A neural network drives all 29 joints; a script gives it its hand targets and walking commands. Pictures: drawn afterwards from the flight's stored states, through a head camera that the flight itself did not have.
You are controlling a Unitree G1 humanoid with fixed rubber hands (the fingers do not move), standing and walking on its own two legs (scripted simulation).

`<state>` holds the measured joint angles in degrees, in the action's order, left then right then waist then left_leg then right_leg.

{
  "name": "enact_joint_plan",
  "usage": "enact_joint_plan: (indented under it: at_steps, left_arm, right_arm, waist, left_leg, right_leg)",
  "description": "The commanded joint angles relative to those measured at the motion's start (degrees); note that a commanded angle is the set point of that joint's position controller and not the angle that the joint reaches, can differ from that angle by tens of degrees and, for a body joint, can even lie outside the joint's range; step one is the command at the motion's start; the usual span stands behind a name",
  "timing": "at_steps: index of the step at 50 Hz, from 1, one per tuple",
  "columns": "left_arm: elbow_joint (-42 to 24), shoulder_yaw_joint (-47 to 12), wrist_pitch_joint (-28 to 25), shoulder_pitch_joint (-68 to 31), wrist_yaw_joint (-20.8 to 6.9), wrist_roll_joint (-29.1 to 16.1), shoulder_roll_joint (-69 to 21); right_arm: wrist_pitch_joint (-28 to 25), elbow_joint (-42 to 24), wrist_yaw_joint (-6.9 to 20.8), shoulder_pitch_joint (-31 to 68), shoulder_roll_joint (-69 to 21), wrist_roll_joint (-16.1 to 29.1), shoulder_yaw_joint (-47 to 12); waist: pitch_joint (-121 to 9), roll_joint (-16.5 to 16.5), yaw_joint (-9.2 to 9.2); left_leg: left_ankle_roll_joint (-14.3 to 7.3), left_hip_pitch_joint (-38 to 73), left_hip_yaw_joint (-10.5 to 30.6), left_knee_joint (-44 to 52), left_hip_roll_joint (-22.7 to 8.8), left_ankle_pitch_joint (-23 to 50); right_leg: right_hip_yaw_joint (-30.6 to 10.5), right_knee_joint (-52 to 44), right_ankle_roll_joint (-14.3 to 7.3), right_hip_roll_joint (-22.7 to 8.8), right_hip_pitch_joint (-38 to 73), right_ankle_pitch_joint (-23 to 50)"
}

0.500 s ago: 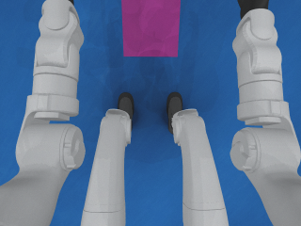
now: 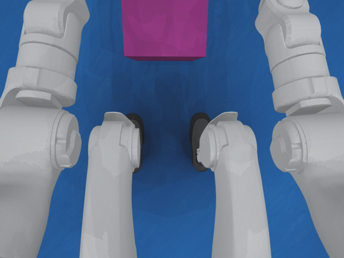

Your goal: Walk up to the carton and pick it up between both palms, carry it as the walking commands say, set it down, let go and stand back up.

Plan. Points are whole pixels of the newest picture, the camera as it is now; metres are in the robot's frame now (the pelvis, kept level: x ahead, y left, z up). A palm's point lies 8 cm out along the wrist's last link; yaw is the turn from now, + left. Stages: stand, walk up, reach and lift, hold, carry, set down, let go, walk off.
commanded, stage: reach and lift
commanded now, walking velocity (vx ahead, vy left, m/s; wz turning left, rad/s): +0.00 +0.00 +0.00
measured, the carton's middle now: (164, 3) +0.57 +0.02 -0.36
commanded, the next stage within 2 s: none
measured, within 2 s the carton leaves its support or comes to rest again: neither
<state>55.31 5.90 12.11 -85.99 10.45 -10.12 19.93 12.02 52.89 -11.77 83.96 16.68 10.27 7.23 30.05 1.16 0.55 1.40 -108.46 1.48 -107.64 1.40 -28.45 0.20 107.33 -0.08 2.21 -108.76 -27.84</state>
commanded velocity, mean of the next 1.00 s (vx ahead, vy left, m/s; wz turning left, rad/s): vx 0.00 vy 0.00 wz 0.00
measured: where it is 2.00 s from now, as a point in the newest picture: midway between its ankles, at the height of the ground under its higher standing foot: (167, 152)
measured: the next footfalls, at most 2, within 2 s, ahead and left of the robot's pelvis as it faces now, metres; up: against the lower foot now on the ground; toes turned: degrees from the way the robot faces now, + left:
none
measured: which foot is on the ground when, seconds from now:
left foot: down 0.00-1.00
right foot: down 0.00-1.00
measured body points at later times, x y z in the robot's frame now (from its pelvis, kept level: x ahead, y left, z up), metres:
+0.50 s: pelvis +0.02 +0.01 -0.09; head +0.40 +0.01 +0.13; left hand +0.58 +0.17 -0.29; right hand +0.57 -0.16 -0.29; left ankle +0.14 +0.12 -0.43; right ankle +0.14 -0.11 -0.43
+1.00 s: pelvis +0.02 +0.00 -0.11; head +0.40 +0.01 +0.12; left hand +0.58 +0.17 -0.31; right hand +0.58 -0.17 -0.31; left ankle +0.14 +0.12 -0.43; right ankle +0.14 -0.11 -0.43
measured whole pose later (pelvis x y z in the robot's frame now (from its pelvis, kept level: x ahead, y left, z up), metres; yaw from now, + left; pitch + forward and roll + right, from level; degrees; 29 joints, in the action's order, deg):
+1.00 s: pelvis +0.02 +0.00 -0.11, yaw +0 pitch +31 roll +0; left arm 68.1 0.1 3.0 -87.6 7.8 -14.7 20.0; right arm 2.7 65.4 -7.8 85.9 20.8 14.7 0.4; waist 29.9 0.1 0.4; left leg 1.3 -126.5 0.9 -129.4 2.1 -33.9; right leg 0.3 129.1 0.6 1.9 -126.6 -33.6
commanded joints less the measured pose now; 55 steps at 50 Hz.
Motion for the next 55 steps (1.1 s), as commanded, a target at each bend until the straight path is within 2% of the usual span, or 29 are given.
enact_joint_plan:
  at_steps: [1, 3, 4, 5, 6, 7, 8, 10, 11, 16, 17, 19, 20, 23, 25, 27, 33, 36, 37, 38, 39, 40, 42, 47, 48, 51, 53, 54, 55]
  left_arm:
    - [-11.8, 0.9, -4.2, -24.5, 0.4, 0.3, 7.5]
    - [-13.6, -0.9, -4.7, -23.7, 0.1, -1.8, 6.3]
    - [-9.9, 0.1, -5.0, -23.4, 0.1, -1.2, 6.9]
    - [-10.1, -2.2, -5.2, -22.9, -0.3, -2.2, 5.4]
    - [-11.1, -0.3, -5.7, -22.2, -0.1, -2.0, 6.4]
    - [-6.1, -0.1, -5.5, -21.4, -0.1, -2.3, 6.9]
    - [-6.2, -0.5, -6.0, -19.7, -0.2, -1.2, 7.0]
    - [-6.9, 0.0, -6.6, -20.0, -0.3, -1.8, 5.6]
    - [-13.1, -1.7, -7.4, -21.6, -0.2, -1.6, 5.6]
    - [-5.2, -0.4, -8.4, -20.8, -0.4, -0.7, 6.7]
    - [-1.2, -1.1, -8.6, -18.8, -0.7, -0.8, 6.1]
    - [-5.2, -2.3, -9.4, -20.6, -1.0, -1.8, 3.8]
    - [0.0, -1.0, -9.5, -19.5, -0.9, -0.2, 4.5]
    - [-6.0, -3.8, -10.5, -22.7, -0.7, -2.2, 4.1]
    - [4.4, -3.8, -10.7, -21.9, -1.6, -1.6, 3.8]
    - [5.8, -4.9, -10.2, -20.9, -2.5, -3.5, 0.9]
    - [-2.5, -6.5, -12.0, -23.5, -1.8, -4.7, 4.2]
    - [-1.0, -6.0, -12.4, -19.7, -1.3, -3.4, 2.7]
    - [2.3, -6.9, -11.8, -18.7, -1.9, -5.3, 0.7]
    - [3.4, -6.1, -11.7, -15.5, -2.0, -2.8, 1.1]
    - [5.0, -5.3, -11.2, -15.9, -2.4, -4.6, 1.1]
    - [2.5, -6.0, -11.1, -17.4, -2.7, -5.0, -0.3]
    - [4.7, -2.4, -11.1, -15.9, -2.4, -2.2, 2.9]
    - [4.7, -4.4, -11.7, -16.8, -2.6, -3.9, 1.4]
    - [3.1, -5.9, -11.9, -19.2, -2.6, -4.7, 0.8]
    - [-1.9, -8.3, -12.8, -22.2, -2.3, -6.4, 0.7]
    - [6.2, -5.7, -12.0, -17.4, -2.9, -4.5, -1.3]
    - [4.3, -6.3, -12.0, -19.3, -3.3, -5.4, -2.6]
    - [3.3, -4.3, -12.3, -19.2, -3.2, -3.8, -2.4]
  right_arm:
    - [-4.0, -10.1, -0.3, 24.1, 10.1, -0.7, 0.3]
    - [-4.7, -13.5, -0.3, 23.2, 10.8, -0.8, 1.1]
    - [-5.1, -11.0, -0.1, 23.7, 9.9, -0.4, -0.1]
    - [-5.5, -12.1, 0.3, 24.2, 8.9, 0.4, -0.3]
    - [-5.7, -13.9, 0.2, 24.0, 9.4, 0.8, -2.0]
    - [-5.9, -12.3, -0.1, 25.1, 10.9, -0.2, -0.5]
    - [-5.8, -9.1, 0.4, 22.4, 9.8, 0.2, -1.1]
    - [-6.4, -7.9, 0.7, 21.7, 9.2, -0.8, -1.2]
    - [-6.5, -9.0, 0.8, 19.9, 8.4, 0.4, -1.2]
    - [-7.7, -4.2, 1.7, 20.4, 8.3, 1.5, -2.5]
    - [-7.9, 0.6, 2.0, 18.6, 6.9, 1.5, -2.6]
    - [-9.4, -3.7, 2.4, 21.5, 8.4, 1.3, -2.6]
    - [-9.5, -0.5, 2.2, 20.4, 9.1, 1.5, -3.4]
    - [-10.5, -3.1, 2.6, 21.6, 10.2, 2.9, -3.0]
    - [-10.6, 7.5, 3.4, 19.7, 9.4, 2.7, -2.0]
    - [-11.6, 3.0, 3.7, 22.5, 10.0, 3.4, -4.2]
    - [-12.2, -1.2, 4.1, 22.9, 8.0, 5.8, -5.0]
    - [-11.7, 7.2, 4.5, 16.2, 5.6, 5.3, -5.0]
    - [-11.7, 6.9, 4.7, 16.6, 6.8, 4.8, -4.3]
    - [-11.7, 6.7, 4.7, 15.8, 5.6, 4.7, -4.4]
    - [-11.8, 5.6, 4.4, 16.2, 7.9, 3.1, -3.6]
    - [-12.3, 0.5, 4.5, 20.3, 7.9, 4.8, -5.3]
    - [-12.3, 2.8, 3.8, 19.2, 10.1, 3.3, -3.3]
    - [-11.7, 7.4, 3.7, 17.4, 5.3, 3.0, -5.6]
    - [-12.1, -0.2, 4.0, 22.2, 4.2, 6.1, -8.0]
    - [-12.2, 0.0, 3.9, 22.2, 1.8, 7.1, -8.2]
    - [-11.9, 4.7, 4.4, 20.3, 0.9, 7.6, -9.5]
    - [-12.2, 3.4, 4.1, 22.0, 1.0, 6.4, -9.1]
    - [-12.1, 4.3, 4.2, 20.9, 0.6, 6.0, -8.8]
  waist:
    - [-111.2, -1.1, -1.42]
    - [-114.3, -0.9, 1.67]
    - [-109.2, -0.3, -0.72]
    - [-110.2, -1.6, 0.01]
    - [-113.5, 0.9, -2.00]
    - [-108.1, 1.1, -0.15]
    - [-106.4, -0.9, -1.96]
    - [-104.5, 1.1, -0.74]
    - [-109.0, -2.1, -0.03]
    - [-96.1, -0.6, -2.23]
    - [-92.0, -0.7, -1.48]
    - [-95.2, -1.3, -0.01]
    - [-93.6, -1.0, -1.98]
    - [-97.9, -3.6, 0.35]
    - [-80.1, -3.6, 0.33]
    - [-84.9, -1.9, 1.66]
    - [-92.0, -0.6, 0.44]
    - [-87.1, -2.4, -0.69]
    - [-84.9, -1.7, 2.07]
    - [-84.8, -3.0, -0.73]
    - [-83.5, -1.6, 2.64]
    - [-86.4, -1.4, 0.87]
    - [-84.0, -1.5, -1.04]
    - [-83.6, 0.1, -0.04]
    - [-85.5, 0.2, -1.68]
    - [-89.2, 0.4, -0.42]
    - [-81.7, -0.3, -2.38]
    - [-82.0, 0.1, -0.96]
    - [-82.1, -0.1, -2.55]
  left_leg:
    - [-0.5, 36.5, -4.3, 5.3, 2.3, 14.0]
    - [-0.1, 37.4, -4.2, 2.6, 2.3, 17.5]
    - [-0.4, 33.6, -4.3, 2.1, 2.3, 16.9]
    - [-0.6, 33.8, -3.8, 1.4, 2.3, 18.5]
    - [-0.8, 35.4, -4.2, 0.2, 2.4, 20.7]
    - [-0.7, 29.5, -4.2, -1.0, 2.2, 17.8]
    - [-0.1, 29.0, -4.7, -1.1, 2.1, 18.1]
    - [-0.4, 28.1, -3.4, -2.1, 2.2, 19.9]
    - [-0.3, 32.9, -3.5, -2.4, 2.2, 22.0]
    - [-0.5, 27.9, -3.4, -6.2, 2.1, 20.2]
    - [-0.3, 24.1, -3.2, -5.8, 2.0, 18.4]
    - [0.0, 25.8, -2.4, -7.8, 2.0, 21.7]
    - [0.0, 25.3, -2.6, -8.7, 1.6, 20.7]
    - [0.2, 30.4, -1.8, -10.2, 1.9, 25.1]
    - [0.4, 21.2, -1.3, -10.3, 1.2, 17.6]
    - [-0.2, 23.2, -0.7, -11.6, 1.5, 19.4]
    - [-0.5, 25.8, -1.8, -13.3, 1.7, 24.5]
    - [0.0, 25.3, -1.8, -12.5, 1.8, 24.3]
    - [-0.5, 24.7, -0.8, -12.6, 1.6, 23.0]
    - [-0.2, 23.8, -1.3, -12.9, 2.0, 23.5]
    - [-0.2, 20.4, -0.9, -12.8, 1.7, 21.1]
    - [-0.4, 22.6, -0.9, -13.4, 2.0, 22.5]
    - [-0.1, 19.6, -1.8, -13.5, 2.2, 19.2]
    - [0.5, 15.6, -2.3, -13.0, 1.9, 18.1]
    - [-0.3, 18.4, -1.6, -12.8, 1.7, 19.8]
    - [-0.4, 20.8, -2.0, -12.8, 1.9, 21.2]
    - [-0.4, 16.5, -3.0, -12.8, 1.9, 17.7]
    - [-0.3, 15.2, -3.0, -12.5, 2.3, 17.3]
    - [0.0, 15.6, -3.6, -13.4, 2.4, 18.6]
  right_leg:
    - [2.8, -5.5, 1.5, 2.0, 38.1, 13.5]
    - [3.2, -3.9, 1.8, 2.1, 39.6, 17.5]
    - [2.3, -3.7, 1.8, 2.3, 36.7, 16.9]
    - [3.1, -1.8, 1.9, 2.4, 36.5, 18.8]
    - [2.2, -1.6, 2.0, 2.4, 39.3, 20.3]
    - [1.8, -1.1, 2.2, 2.2, 37.6, 19.0]
    - [1.9, 0.2, 2.2, 1.9, 36.5, 19.0]
    - [1.5, 1.6, 2.3, 2.4, 34.5, 20.4]
    - [1.8, 2.1, 2.0, 2.8, 34.7, 21.5]
    - [1.7, 4.5, 2.6, 2.5, 24.4, 16.8]
    - [1.9, 5.2, 3.0, 2.2, 23.0, 16.4]
    - [1.8, 7.4, 2.6, 2.1, 24.3, 19.6]
    - [1.7, 8.1, 2.7, 1.7, 23.4, 18.3]
    - [2.2, 9.9, 2.4, 2.0, 22.0, 20.8]
    - [1.9, 10.3, 2.4, 0.8, 13.6, 13.7]
    - [2.6, 11.3, 2.5, 0.6, 15.6, 15.7]
    - [2.8, 13.3, 2.7, 0.8, 18.8, 21.1]
    - [2.4, 13.2, 2.0, 0.6, 14.6, 19.8]
    - [2.8, 13.2, 1.8, 0.3, 12.0, 18.3]
    - [2.3, 13.3, 1.9, 0.5, 13.3, 18.9]
    - [2.7, 13.2, 2.1, 0.4, 13.7, 18.5]
    - [2.3, 13.2, 2.1, 0.2, 15.4, 19.2]
    - [2.1, 13.4, 2.4, 0.5, 15.2, 16.8]
    - [0.2, 11.5, 2.6, 0.8, 18.0, 18.4]
    - [0.7, 12.4, 2.8, 1.0, 18.2, 19.6]
    - [0.8, 12.2, 2.7, 1.5, 19.9, 20.7]
    - [-0.3, 10.6, 2.7, 1.0, 18.5, 17.9]
    - [0.4, 11.1, 2.5, 1.3, 18.7, 18.4]
    - [-0.7, 10.9, 2.7, 1.5, 19.1, 19.4]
